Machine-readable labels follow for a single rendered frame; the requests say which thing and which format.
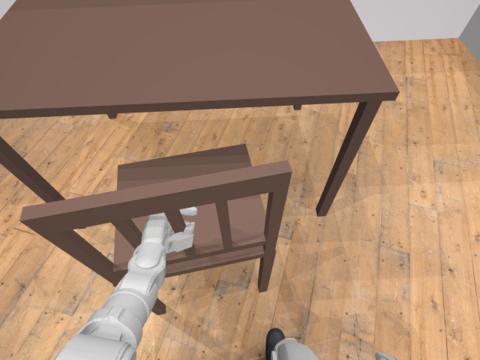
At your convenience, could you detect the left robot forearm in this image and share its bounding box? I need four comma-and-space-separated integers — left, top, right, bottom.
54, 242, 166, 360

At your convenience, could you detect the robot left hand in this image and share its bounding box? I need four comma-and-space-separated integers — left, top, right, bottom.
141, 207, 197, 254

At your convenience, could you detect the robot left upper arm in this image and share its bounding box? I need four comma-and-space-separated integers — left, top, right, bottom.
59, 334, 137, 360

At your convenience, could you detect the right robot thigh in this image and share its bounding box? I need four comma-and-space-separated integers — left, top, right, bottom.
271, 343, 319, 360

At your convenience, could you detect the right robot shin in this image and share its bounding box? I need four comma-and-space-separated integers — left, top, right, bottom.
274, 338, 297, 351

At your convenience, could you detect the chair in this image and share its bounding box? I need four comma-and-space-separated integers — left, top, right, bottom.
19, 143, 292, 315

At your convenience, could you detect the table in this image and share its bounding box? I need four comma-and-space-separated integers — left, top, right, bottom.
0, 0, 400, 229

